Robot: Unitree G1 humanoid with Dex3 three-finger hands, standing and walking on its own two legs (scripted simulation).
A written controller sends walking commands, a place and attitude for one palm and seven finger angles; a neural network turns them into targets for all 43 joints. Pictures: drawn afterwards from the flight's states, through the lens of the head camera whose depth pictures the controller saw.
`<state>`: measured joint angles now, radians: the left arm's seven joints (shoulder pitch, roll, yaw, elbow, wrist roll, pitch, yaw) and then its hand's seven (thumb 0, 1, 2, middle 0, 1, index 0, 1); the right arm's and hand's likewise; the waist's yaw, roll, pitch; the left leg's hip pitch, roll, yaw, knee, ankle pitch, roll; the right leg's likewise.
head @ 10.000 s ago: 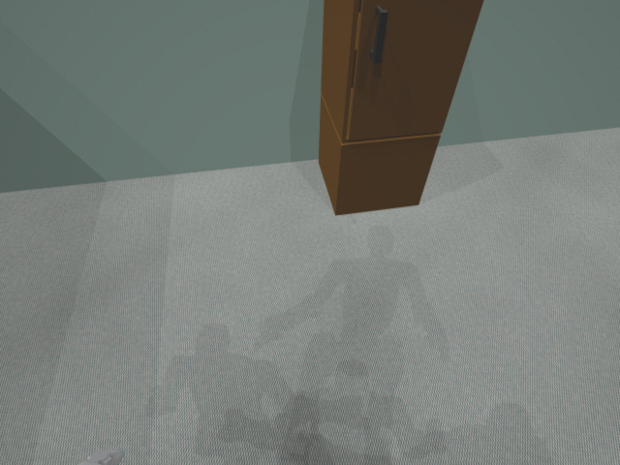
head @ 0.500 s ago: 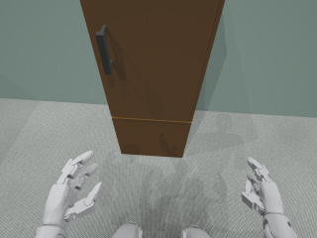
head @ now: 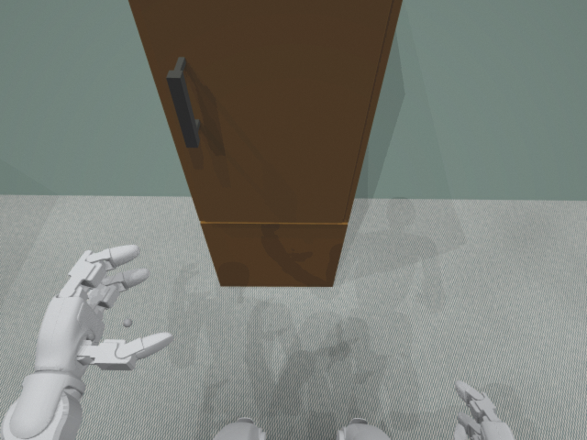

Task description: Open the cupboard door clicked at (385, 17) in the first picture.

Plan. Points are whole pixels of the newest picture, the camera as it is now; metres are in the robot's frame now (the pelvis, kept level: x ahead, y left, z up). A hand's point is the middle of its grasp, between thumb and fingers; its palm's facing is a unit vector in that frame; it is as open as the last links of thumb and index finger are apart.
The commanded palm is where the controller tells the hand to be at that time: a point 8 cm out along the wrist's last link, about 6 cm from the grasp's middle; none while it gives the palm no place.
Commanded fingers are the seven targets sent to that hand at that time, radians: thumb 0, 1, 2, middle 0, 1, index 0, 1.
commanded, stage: raise the hand with hooked fingers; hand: left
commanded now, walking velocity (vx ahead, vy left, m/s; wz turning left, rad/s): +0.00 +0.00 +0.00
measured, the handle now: (187, 104) +0.62 +0.22 +0.10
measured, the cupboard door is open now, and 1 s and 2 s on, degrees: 0 0 0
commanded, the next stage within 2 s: move the hooked fingers beside the handle in 1.14 s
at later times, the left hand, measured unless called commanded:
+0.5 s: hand (89, 266) +0.30 +0.26 +0.10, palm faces +0.08 -0.99 -0.06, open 13.9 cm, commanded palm +0.27 +0.31 +0.10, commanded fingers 0.00 -0.50 0.30 -0.30 -1.20 -0.30 -1.20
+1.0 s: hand (91, 246) +0.31 +0.26 +0.11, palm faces +0.08 -1.00 -0.04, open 14.0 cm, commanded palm +0.28 +0.31 +0.11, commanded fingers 0.00 -0.50 0.30 -0.30 -1.20 -0.30 -1.20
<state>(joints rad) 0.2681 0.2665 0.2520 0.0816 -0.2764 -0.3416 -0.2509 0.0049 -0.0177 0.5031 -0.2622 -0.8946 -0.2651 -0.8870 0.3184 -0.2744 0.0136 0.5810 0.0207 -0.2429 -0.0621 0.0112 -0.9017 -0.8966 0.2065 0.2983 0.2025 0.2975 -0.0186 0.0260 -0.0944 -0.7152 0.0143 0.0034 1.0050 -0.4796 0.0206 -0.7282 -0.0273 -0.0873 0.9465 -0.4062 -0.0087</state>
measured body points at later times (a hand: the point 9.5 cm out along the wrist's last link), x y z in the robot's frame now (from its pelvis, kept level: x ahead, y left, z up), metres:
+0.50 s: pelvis +0.02 +0.00 +0.02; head +0.06 +0.00 +0.47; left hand +0.29 +0.31 +0.11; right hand +0.20 -0.23 -0.06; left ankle +0.01 +0.10 -0.68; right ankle +0.04 -0.12 -0.68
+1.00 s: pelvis +0.02 -0.01 +0.03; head +0.05 -0.01 +0.48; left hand +0.30 +0.31 +0.12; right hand +0.16 -0.27 -0.05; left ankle +0.01 +0.10 -0.68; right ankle +0.04 -0.12 -0.68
